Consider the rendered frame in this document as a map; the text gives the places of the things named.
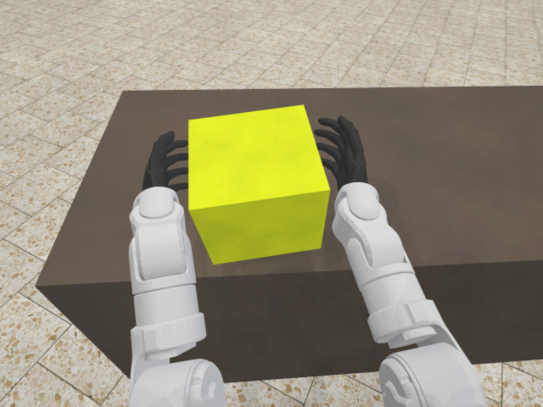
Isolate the right robot hand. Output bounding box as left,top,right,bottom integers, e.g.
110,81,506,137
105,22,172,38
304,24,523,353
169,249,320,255
314,115,368,190

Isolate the left robot hand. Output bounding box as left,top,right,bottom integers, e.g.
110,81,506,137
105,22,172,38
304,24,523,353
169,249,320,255
143,131,188,192

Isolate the right robot forearm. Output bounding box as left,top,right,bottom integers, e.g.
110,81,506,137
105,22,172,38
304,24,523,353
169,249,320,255
332,182,486,401

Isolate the robot left upper arm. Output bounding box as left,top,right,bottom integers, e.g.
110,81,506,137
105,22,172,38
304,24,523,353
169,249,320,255
130,359,227,407

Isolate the carton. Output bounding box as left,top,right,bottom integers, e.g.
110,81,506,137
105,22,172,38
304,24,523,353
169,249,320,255
188,105,330,265

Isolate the left robot forearm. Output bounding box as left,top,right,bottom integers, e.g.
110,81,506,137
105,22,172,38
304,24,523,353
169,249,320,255
128,187,206,407

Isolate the pedestal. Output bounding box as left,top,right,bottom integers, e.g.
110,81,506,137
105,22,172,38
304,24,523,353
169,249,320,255
35,86,543,383

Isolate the robot right upper arm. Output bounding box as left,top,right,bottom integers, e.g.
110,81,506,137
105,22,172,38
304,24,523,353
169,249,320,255
379,343,489,407

